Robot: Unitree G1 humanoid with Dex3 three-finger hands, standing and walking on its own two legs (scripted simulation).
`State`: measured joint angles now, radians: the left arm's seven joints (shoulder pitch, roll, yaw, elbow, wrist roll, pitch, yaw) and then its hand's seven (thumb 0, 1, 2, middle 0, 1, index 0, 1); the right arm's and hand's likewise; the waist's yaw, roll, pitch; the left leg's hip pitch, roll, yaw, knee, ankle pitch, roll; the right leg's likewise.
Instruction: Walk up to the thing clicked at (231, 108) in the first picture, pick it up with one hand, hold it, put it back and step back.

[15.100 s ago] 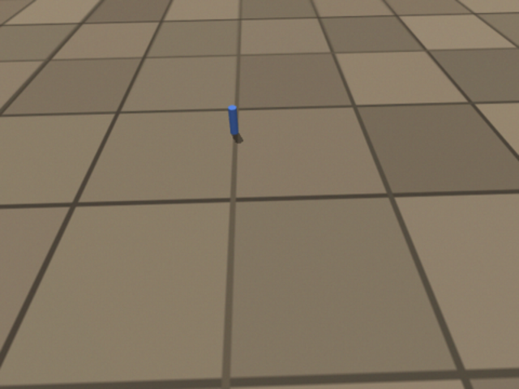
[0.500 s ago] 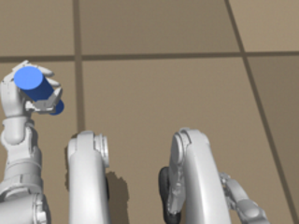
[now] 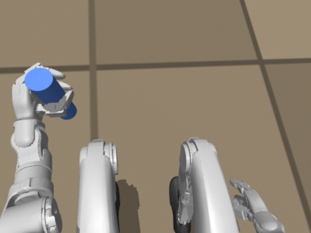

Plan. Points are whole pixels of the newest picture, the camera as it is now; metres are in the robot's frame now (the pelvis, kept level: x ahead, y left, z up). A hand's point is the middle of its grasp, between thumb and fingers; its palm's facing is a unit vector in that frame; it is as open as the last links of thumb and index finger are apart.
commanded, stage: settle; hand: left
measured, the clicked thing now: (55, 98) +0.42 +0.26 -0.05
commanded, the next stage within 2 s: lift in 0.24 s
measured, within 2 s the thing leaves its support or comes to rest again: neither
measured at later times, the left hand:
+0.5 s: hand (56, 89) +0.43 +0.24 +0.00, palm faces +0.16 -0.99 -0.03, open 7.1 cm
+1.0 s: hand (31, 74) +0.40 +0.24 +0.11, palm faces +0.14 -0.99 -0.03, open 7.1 cm
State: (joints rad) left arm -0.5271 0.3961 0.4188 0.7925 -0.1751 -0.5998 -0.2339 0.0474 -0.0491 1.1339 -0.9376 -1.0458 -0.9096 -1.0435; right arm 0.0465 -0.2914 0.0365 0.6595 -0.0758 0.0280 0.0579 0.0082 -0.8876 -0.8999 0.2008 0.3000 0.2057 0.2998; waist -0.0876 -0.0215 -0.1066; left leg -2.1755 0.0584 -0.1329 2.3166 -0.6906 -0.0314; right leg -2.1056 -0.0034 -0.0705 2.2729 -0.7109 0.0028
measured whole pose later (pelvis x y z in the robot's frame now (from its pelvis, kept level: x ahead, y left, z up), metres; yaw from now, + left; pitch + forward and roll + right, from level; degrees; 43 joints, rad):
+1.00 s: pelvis +0.01 +0.00 +0.10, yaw +2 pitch +32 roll -3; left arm -0.36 0.32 0.33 0.49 -0.21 -0.42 -0.21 0.05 -0.05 1.13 -0.93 -1.05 -0.91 -1.05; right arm 0.10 -0.27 -0.01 0.62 0.01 0.01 0.00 0.01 -0.90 -0.90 0.20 0.30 0.21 0.30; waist -0.05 0.01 -0.19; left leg -1.90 0.06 -0.08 2.00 -0.66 -0.03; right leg -1.85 -0.01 -0.05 1.98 -0.69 0.00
